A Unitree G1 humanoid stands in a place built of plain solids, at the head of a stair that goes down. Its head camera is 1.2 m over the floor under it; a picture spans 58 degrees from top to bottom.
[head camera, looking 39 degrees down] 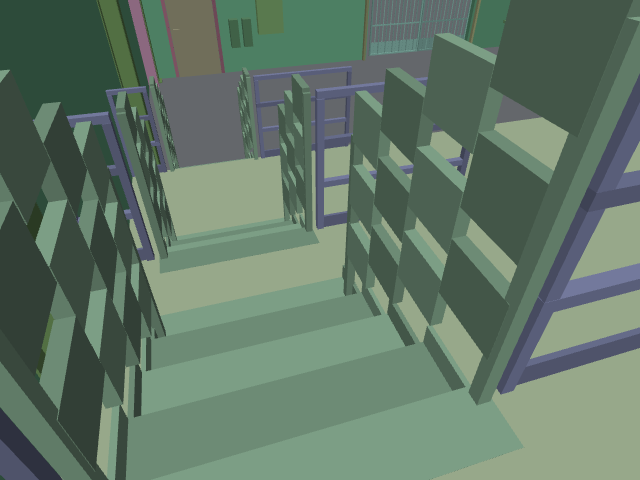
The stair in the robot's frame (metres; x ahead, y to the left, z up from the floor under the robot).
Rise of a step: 0.16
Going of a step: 0.30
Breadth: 1.12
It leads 17 degrees to the left of straight ahead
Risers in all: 5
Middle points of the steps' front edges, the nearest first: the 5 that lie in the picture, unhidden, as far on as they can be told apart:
0.61 0.03 0.00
0.90 0.12 -0.16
1.18 0.21 -0.32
1.47 0.29 -0.48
1.76 0.38 -0.64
